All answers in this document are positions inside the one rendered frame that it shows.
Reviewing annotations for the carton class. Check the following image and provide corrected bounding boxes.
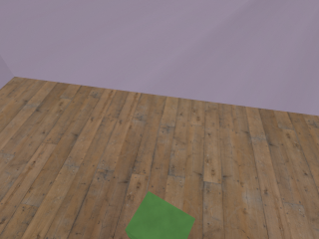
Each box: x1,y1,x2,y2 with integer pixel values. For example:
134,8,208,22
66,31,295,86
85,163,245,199
125,191,195,239

